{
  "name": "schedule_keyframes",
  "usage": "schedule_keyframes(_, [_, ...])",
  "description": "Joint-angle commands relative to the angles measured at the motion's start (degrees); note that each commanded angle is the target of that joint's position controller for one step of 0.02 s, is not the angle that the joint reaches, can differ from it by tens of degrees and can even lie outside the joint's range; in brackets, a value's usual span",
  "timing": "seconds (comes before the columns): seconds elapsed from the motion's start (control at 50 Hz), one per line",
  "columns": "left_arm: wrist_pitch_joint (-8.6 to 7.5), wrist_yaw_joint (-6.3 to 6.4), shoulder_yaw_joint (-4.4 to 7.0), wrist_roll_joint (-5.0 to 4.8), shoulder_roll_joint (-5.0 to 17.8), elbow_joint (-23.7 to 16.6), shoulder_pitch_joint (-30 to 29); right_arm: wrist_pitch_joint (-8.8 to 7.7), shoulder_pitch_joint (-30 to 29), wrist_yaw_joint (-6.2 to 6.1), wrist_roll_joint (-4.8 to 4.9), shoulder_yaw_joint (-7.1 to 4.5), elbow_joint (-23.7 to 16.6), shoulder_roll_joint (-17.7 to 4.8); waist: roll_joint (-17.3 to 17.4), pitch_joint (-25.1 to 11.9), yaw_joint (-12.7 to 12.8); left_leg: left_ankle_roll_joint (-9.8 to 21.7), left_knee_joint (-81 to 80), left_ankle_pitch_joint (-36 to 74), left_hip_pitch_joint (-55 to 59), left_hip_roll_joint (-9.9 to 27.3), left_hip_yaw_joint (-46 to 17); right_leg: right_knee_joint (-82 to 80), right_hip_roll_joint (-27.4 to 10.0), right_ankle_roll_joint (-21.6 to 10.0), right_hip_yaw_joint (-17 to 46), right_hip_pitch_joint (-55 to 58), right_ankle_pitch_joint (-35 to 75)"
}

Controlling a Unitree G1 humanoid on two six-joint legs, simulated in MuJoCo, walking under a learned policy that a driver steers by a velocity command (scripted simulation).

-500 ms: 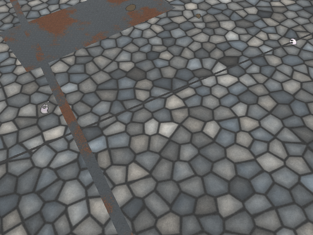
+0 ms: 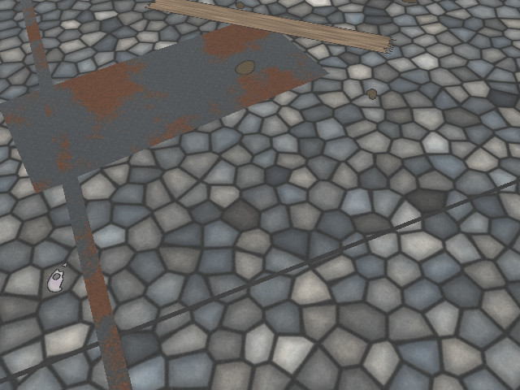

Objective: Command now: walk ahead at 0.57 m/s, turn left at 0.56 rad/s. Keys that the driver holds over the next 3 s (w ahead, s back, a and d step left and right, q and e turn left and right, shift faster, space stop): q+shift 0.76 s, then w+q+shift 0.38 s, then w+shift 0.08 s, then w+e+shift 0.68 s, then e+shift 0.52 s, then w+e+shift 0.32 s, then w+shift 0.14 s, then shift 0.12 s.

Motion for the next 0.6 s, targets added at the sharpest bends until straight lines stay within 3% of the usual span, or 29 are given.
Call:
schedule_keyframes(0.02, [-1.95,1.75,0.28,0.03,4.0,-6.5,-14.8,0.49,4.0,0.83,-1.44,0.29,-2.7,0.7,-6.6,4.8,-6.6,-1.8,-11.8,11.6,6.2,-0.2,3.3,-10.8,-11.2,-3.1,-1.3,-14.8,40.2])
schedule_keyframes(0.06, [-1.6,3.52,0.79,-0.22,6.5,-5.7,-11.0,-0.54,-0.2,2.69,-2.28,0.57,-3.2,1.0,-3.4,1.8,-3.1,-1.5,-25.3,26.0,11.5,-4.0,8.6,-7.8,-9.2,-1.5,-4.7,-11.6,39.3])
schedule_keyframes(0.1, [-0.85,4.89,1.48,-1.18,9.9,-5.2,-8.6,-0.47,0.0,4.54,-2.11,-0.11,-4.3,-0.4,-5.3,-2.5,-3.6,-0.6,-30.4,29.0,15.3,-7.0,10.2,-2.5,-11.0,0.3,-4.6,-4.3,46.6])
schedule_keyframes(0.14, [0.93,5.38,2.26,-2.02,12.1,-6.7,-10.8,0.64,7.2,5.1,-1.59,-2.19,-3.7,-5.3,-8.3,-7.2,-7.8,1.3,-30.2,22.7,22.0,-10.7,12.0,8.1,-12.6,2.0,-4.2,0.7,57.8])
schedule_keyframes(0.16, [1.73,5.2,2.43,-2.21,12.3,-7.7,-13.0,1.42,14.2,4.69,-1.5,-3.85,-2.7,-8.8,-8.8,-10.0,-11.8,3.3,-28.7,18.9,29.6,-11.6,11.2,17.7,-13.2,2.3,-3.4,-1.3,59.7])
schedule_keyframes(0.18, [1.97,4.46,2.04,-2.57,10.9,-8.2,-15.6,2.14,21.7,3.72,-1.51,-5.24,-1.3,-11.5,-5.3,-11.7,-16.4,5.5,-32.4,21.1,39.0,-10.6,7.9,33.1,-11.5,3.5,-2.8,-6.4,50.0])
schedule_keyframes(0.2, [1.64,2.64,0.07,-1.18,3.3,-8.5,-14.3,2.41,18.9,2.29,-1.26,-4.95,-0.9,-12.3,11.3,-6.1,-12.0,7.2,-36.0,44.2,41.0,-5.5,-1.2,53.8,-1.5,5.9,-1.9,-16.4,-12.1])
schedule_keyframes(0.22, [1.26,1.42,-1.2,-0.98,-0.5,-9.6,0.1,0.72,9.4,1.88,-5.29,-4.18,-6.6,-15.0,19.3,-13.1,-0.1,21.5,-36.7,55.8,50.4,6.2,-32.2,72.2,6.4,8.9,9.6,-32.9,-25.3])
schedule_keyframes(0.24, [0.84,0.88,-0.77,-0.5,7.3,-9.7,1.8,0.5,4.8,2.45,-5.37,-4.83,-11.4,-15.1,9.4,-24.8,-2.8,25.0,-45.8,35.9,52.6,10.9,-43.7,73.5,4.1,7.4,18.7,-32.2,-20.3])
schedule_keyframes(0.26, [1.13,1.05,0.1,-1.1,11.0,-11.0,-5.4,0.65,1.8,2.66,-3.54,-4.4,-13.2,-12.1,-0.1,-18.9,-3.5,23.1,-49.0,17.0,46.1,8.5,-41.0,67.9,2.1,5.5,19.0,-33.5,-15.6])
schedule_keyframes(0.28, [1.79,1.93,0.25,-0.37,10.3,-11.7,-10.2,0.9,0.0,2.41,-1.59,-3.88,-13.2,-9.7,-8.7,-12.8,-2.1,19.9,-50.6,7.3,38.0,5.6,-37.7,62.3,0.0,5.3,18.4,-33.7,-12.5])
schedule_keyframes(0.3, [2.61,2.53,0.1,-0.08,9.7,-12.2,-11.5,0.93,-1.0,1.91,-1.13,-3.62,-13.4,-9.0,-8.7,-10.6,-0.9,18.8,-50.9,8.3,32.2,4.4,-35.8,58.0,-0.9,5.5,18.7,-32.0,-11.0])
schedule_keyframes(0.34, [3.88,2.75,0.28,0.12,9.0,-12.2,-12.9,1.68,-1.8,0.93,-1.77,-3.64,-13.9,-8.2,-5.8,-8.1,-0.2,16.1,-50.5,17.1,25.3,-0.5,-27.9,48.6,-1.7,6.5,18.5,-27.1,-10.6])
schedule_keyframes(0.4, [3.88,3.08,-0.57,0.11,5.0,-11.9,-15.5,3.34,0.6,-0.98,-1.41,-4.42,-13.3,-9.7,-4.7,-10.3,-1.3,14.1,-46.6,31.6,24.3,-3.3,-23.1,36.1,0.0,9.0,16.8,-25.2,-7.4])
schedule_keyframes(0.44, [4.24,3.19,-0.46,-0.61,5.1,-11.5,-16.4,4.98,0.3,-2.16,-0.96,-4.88,-13.8,-10.7,-2.3,-12.9,-1.7,12.1,-45.6,27.4,25.1,-4.2,-23.2,31.6,0.7,10.0,17.3,-24.4,-1.9])
schedule_keyframes(0.48, [4.49,3.18,-0.25,-0.89,5.3,-11.4,-18.4,6.1,-0.8,-2.78,-0.58,-4.87,-14.6,-10.2,0.6,-12.0,-2.6,9.8,-45.7,17.2,23.9,-5.8,-23.7,27.2,1.3,10.0,17.6,-23.4,2.0])
schedule_keyframes(0.54, [3.92,2.96,0.11,-1.0,5.6,-11.6,-21.1,6.8,-1.1,-2.7,-1.04,-4.81,-15.2,-9.2,5.1,-9.5,-4.0,8.4,-45.7,8.1,23.0,-7.0,-26.3,20.0,1.9,9.4,18.1,-21.0,3.2])
schedule_keyframes(0.6, [2.64,2.33,1.14,-1.17,7.3,-10.9,-20.0,6.86,-2.0,-2.22,-1.14,-4.81,-16.1,-8.5,7.9,-9.1,-3.9,7.1,-42.6,7.9,24.5,-7.1,-30.4,9.3,1.5,8.1,18.9,-15.4,3.6])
